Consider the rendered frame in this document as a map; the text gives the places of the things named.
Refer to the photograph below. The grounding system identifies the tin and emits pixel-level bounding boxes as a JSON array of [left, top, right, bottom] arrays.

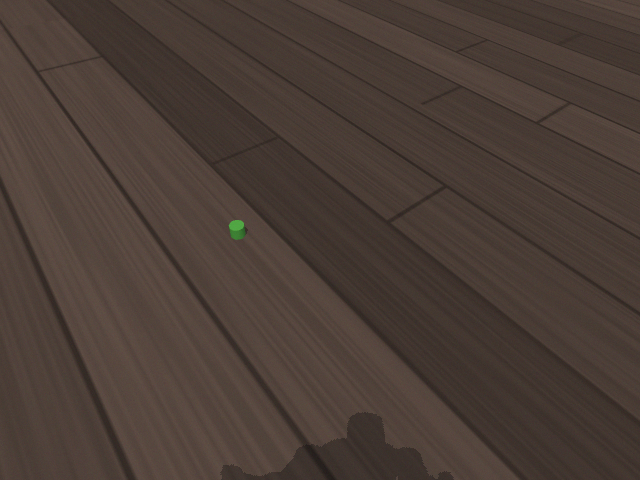
[[229, 220, 246, 240]]

